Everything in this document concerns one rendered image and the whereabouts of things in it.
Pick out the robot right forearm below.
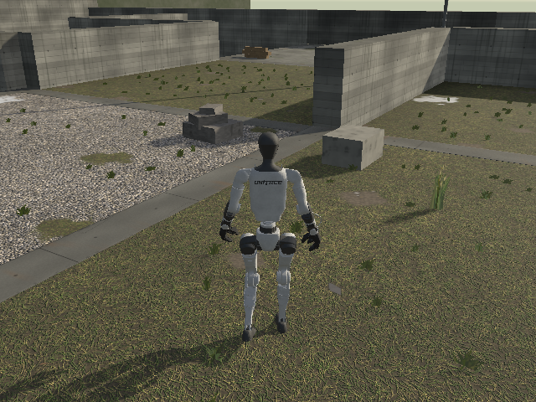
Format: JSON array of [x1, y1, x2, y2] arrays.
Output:
[[302, 202, 318, 235]]

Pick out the right robot shin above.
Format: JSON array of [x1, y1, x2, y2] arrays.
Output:
[[277, 271, 291, 322]]

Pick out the robot left upper arm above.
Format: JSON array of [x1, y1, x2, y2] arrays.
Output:
[[227, 168, 251, 214]]

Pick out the robot right upper arm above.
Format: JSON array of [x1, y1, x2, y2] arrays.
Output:
[[286, 168, 310, 215]]

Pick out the right robot hand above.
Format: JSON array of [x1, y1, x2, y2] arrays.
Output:
[[301, 231, 321, 251]]

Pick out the robot head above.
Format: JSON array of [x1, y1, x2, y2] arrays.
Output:
[[254, 131, 282, 172]]

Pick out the left robot hand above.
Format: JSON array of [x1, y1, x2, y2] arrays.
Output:
[[219, 226, 239, 242]]

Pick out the robot left forearm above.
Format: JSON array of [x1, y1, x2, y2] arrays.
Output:
[[220, 202, 236, 229]]

